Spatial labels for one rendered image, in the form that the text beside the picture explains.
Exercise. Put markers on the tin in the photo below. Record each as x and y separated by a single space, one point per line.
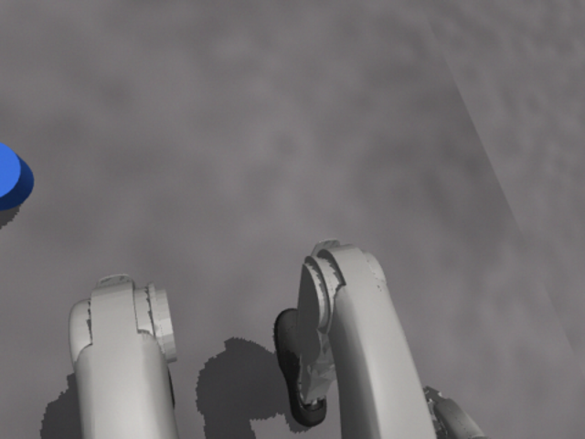
16 179

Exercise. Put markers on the right robot foot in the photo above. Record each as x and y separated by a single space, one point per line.
288 354

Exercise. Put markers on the right robot hand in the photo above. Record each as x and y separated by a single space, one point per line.
453 422

